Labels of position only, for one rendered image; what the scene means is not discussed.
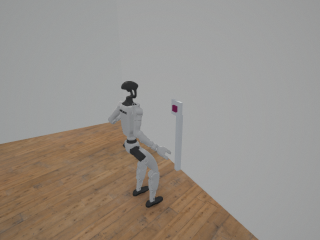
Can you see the panel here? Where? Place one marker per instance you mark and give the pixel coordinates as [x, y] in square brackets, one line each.
[178, 132]

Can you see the button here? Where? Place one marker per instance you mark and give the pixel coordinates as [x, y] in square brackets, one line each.
[174, 108]

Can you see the robot right upper arm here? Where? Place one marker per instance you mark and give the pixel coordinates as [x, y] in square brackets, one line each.
[137, 113]

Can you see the robot left upper arm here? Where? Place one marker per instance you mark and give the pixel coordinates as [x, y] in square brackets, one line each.
[112, 119]

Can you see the right robot hand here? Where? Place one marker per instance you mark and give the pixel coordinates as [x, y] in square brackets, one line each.
[162, 150]

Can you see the robot right forearm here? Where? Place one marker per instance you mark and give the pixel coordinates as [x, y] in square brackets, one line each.
[143, 139]

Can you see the robot torso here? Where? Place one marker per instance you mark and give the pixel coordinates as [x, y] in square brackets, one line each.
[127, 121]

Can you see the robot left shin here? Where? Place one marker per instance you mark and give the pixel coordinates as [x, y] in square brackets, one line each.
[140, 175]

